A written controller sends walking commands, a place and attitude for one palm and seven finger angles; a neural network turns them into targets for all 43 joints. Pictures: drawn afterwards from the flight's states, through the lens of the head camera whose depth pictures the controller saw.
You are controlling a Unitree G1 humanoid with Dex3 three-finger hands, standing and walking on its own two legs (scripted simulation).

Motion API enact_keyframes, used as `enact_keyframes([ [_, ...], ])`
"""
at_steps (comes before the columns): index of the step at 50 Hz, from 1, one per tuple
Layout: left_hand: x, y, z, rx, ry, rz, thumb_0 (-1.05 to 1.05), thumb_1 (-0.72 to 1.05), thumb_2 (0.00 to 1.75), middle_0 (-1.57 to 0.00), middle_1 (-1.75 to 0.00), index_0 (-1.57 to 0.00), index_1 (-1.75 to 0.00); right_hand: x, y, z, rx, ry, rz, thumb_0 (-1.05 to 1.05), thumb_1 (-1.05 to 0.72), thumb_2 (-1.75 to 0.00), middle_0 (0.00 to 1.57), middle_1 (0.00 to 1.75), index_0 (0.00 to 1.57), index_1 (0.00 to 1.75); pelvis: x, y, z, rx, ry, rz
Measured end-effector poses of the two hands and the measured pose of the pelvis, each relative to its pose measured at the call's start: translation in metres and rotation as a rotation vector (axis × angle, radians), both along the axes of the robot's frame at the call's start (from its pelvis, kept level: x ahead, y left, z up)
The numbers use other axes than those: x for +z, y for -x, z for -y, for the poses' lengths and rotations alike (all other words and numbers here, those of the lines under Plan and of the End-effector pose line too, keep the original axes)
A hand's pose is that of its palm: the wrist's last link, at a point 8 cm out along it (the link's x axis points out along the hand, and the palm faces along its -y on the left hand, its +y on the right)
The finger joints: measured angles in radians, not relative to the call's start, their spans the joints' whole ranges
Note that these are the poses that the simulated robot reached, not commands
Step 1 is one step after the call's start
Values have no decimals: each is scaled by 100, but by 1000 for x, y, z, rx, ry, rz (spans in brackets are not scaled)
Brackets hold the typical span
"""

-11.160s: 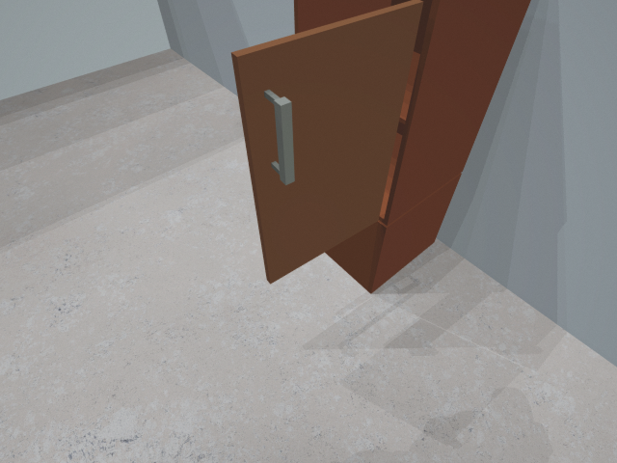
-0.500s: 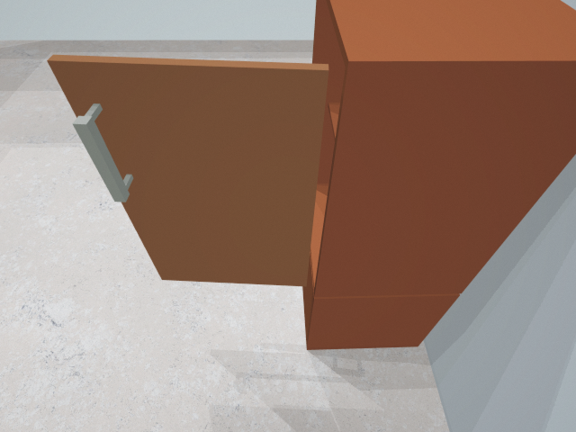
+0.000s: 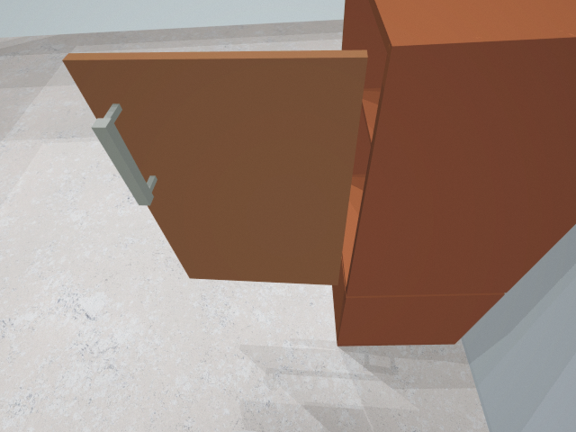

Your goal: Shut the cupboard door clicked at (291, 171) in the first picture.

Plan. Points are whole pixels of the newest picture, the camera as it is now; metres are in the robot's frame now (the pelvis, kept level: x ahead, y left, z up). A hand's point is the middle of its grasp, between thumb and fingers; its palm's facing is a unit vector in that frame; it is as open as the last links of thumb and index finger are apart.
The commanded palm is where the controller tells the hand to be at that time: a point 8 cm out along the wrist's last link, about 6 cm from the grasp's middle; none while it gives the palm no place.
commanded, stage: shuffle to correct the standing spot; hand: left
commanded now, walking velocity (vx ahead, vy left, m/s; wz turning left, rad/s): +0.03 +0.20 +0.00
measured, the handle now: (131, 158) +0.46 +0.29 +0.12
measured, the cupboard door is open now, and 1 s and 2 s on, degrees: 86 86 86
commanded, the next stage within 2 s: come to a stop and stand still in 0.16 s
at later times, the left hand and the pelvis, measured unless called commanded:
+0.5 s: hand out of the picture +0.07 +0.30 -0.17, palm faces +0.03 -0.97 -0.24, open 7.4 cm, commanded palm none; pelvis +0.02 +0.10 +0.01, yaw +0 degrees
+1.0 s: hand out of the picture +0.03 +0.23 -0.16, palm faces +0.00 -0.98 -0.19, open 7.3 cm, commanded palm none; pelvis +0.02 +0.06 +0.01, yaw -1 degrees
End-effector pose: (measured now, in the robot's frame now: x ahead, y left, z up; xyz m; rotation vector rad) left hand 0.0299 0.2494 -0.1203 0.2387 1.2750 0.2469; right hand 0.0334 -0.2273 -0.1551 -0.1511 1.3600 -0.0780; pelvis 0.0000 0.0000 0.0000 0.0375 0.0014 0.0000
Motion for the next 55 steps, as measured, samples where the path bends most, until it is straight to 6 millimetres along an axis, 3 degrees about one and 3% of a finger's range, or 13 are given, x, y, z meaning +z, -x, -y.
enact_keyframes([
  [8, 6, 15, -21, 10, 33, -56, 0, 91, 90, -20, -29, -20, -30, 25, -51, -20, 20, 4, 96, 1, -91, -90, 20, 30, 20, 30, 14, -5, -26, -7, -25, -16],
  [15, -27, 17, -75, 30, 62, -110, 1, 90, 90, -21, -30, -20, -30, 27, -84, -52, 47, 79, 186, 0, -91, -90, 20, 30, 20, 30, -6, -15, -70, -6, 2, -13],
  [18, -30, 5, -95, 36, 43, -107, 1, 91, 90, -20, -29, -20, -30, 31, -76, -69, 52, 93, 170, 0, -91, -90, 20, 30, 20, 30, -5, -15, -80, -5, 5, -10],
  [22, -20, -18, -102, 11, 55, -48, 1, 91, 90, -20, -29, -19, -30, 33, -57, -89, 45, 80, 125, 0, -91, -90, 20, 30, 20, 30, 4, -17, -90, 1, 18, -14],
  [27, -10, -38, -92, -39, 86, -15, 1, 91, 90, -20, -29, -19, -30, 30, -33, -98, -9, 65, 90, 0, -93, -90, 20, 30, 21, 30, 10, -17, -97, -12, 19, -12],
  [33, -7, -48, -69, -90, 95, 9, 1, 91, 90, -20, -29, -19, -30, 16, 5, -89, -73, 40, 28, 0, -92, -90, 20, 30, 21, 30, 7, -9, -89, -32, 8, -9],
  [38, -3, -40, -55, -89, 88, 24, 0, 93, 90, -20, -29, -20, -30, 16, 32, -80, -102, 29, -41, 0, -91, -90, 20, 30, 20, 30, 10, -8, -77, -21, 29, 3],
  [43, -9, -25, -48, -60, 101, -1, 0, 94, 90, -20, -29, -20, -30, 18, 46, -79, -105, 26, -75, 0, -91, -90, 20, 30, 20, 30, 10, -11, -68, -20, 32, 22],
  [55, -9, 30, -19, 0, 153, -155, 1, 92, 90, -20, -29, -20, -30, 19, 42, -89, -78, -17, -118, 1, -91, -90, 20, 30, 20, 30, 16, -20, -59, -21, 22, 17],
])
